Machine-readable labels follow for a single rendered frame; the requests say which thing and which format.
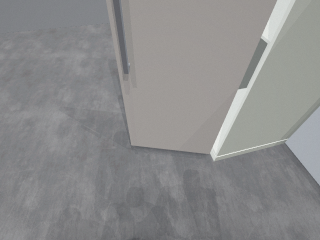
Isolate handle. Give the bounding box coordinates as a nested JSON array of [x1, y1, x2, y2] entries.
[[113, 0, 130, 74]]

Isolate fridge door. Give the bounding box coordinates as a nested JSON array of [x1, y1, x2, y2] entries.
[[106, 0, 277, 154]]

